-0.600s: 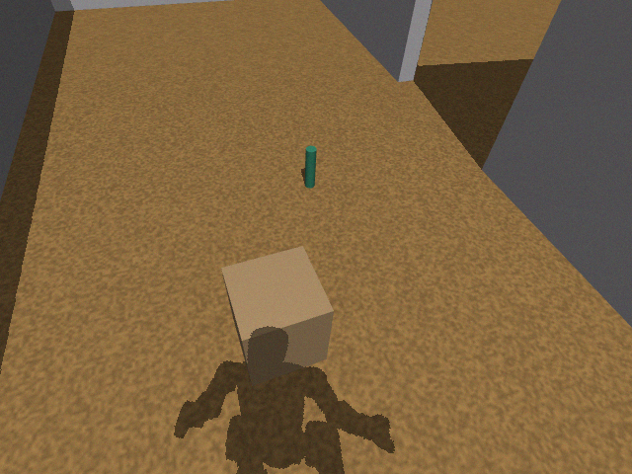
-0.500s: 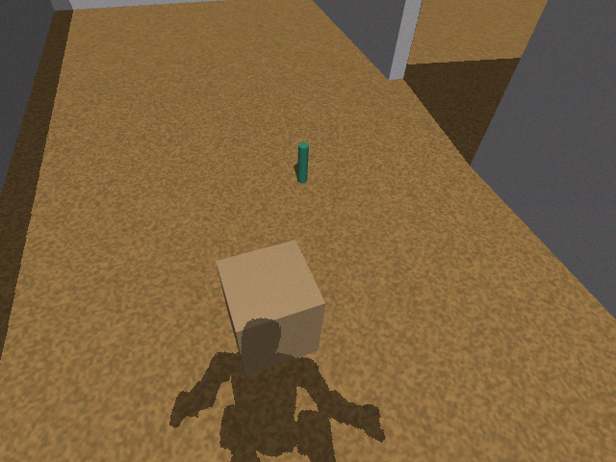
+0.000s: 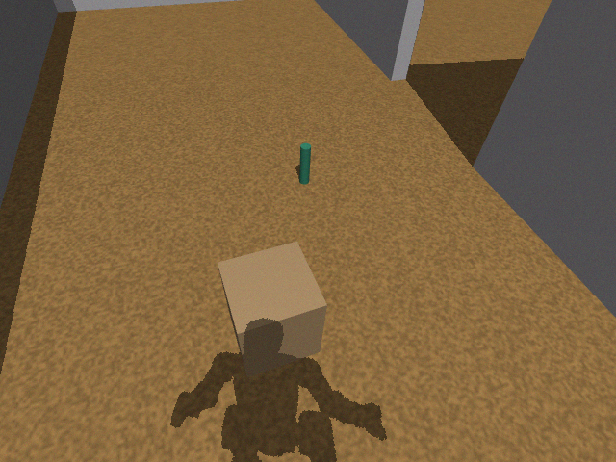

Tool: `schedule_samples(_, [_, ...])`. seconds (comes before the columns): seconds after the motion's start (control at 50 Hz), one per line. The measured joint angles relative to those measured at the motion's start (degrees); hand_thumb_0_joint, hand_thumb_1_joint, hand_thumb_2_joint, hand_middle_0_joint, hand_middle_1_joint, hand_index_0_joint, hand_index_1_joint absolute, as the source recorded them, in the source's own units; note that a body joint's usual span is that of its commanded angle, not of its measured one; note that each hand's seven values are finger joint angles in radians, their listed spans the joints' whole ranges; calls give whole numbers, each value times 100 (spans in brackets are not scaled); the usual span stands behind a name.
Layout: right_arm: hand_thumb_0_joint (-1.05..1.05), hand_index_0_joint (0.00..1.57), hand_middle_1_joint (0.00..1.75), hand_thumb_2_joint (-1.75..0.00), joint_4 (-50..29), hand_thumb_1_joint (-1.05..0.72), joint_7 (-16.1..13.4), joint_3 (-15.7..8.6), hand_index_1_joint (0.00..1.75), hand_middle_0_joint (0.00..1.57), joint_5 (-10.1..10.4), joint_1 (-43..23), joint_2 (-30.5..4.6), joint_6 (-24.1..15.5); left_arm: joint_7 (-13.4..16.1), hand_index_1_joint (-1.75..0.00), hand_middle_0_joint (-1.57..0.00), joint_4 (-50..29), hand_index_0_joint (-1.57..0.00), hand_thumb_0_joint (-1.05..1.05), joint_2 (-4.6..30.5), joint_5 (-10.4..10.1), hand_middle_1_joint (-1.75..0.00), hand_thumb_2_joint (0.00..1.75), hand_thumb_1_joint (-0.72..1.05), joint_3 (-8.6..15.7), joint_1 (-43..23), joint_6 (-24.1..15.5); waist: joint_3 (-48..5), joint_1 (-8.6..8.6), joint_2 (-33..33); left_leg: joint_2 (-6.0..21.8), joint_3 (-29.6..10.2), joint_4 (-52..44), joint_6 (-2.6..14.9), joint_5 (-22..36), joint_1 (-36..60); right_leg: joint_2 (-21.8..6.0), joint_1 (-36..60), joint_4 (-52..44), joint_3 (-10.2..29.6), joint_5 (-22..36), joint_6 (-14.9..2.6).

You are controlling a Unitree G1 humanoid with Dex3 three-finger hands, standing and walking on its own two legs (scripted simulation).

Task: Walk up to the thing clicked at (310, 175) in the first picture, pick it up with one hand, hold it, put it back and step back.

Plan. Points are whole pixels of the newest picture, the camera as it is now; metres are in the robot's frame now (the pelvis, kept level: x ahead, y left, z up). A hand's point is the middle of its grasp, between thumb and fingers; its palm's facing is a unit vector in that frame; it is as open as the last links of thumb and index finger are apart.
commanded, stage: stand
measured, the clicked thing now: (305, 164) +1.51 +0.08 -0.68
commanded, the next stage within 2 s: walk up in 0.52 s
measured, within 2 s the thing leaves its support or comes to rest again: neither
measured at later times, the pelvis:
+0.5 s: pelvis +0.00 +0.00 +0.00, yaw +0 degrees
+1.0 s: pelvis -0.01 -0.06 -0.02, yaw +30 degrees
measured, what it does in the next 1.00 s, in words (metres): lifts its left foot, turning left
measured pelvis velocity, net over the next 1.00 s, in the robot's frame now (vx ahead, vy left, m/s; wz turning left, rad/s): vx -0.01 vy -0.06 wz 0.52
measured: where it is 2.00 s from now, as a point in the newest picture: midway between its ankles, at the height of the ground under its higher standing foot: outside the picture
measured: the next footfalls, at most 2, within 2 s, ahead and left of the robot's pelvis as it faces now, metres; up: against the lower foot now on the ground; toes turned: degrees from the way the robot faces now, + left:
left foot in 1.08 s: +0.01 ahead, +0.10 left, +0.00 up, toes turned +37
right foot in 1.40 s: +0.17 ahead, -0.11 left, +0.00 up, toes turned +49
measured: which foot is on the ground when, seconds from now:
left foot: down 0.00-0.74, up 0.76-1.00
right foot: down 0.00-1.00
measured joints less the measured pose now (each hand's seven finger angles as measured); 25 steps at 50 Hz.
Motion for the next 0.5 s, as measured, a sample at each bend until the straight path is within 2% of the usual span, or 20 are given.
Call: schedule_samples(0.5, [1, 20, 30, -90, -8, -90, -11, 5, 30, 21, 1, 12, -14, 15, 11, -30, -20, 3, -21, 1, 9, 2, -30, 90, 90, 19, -1, 3, 7, -12, -5, 10, -14, -27, -8, -16, 45, 10, 64, -60, -14, -2, -4])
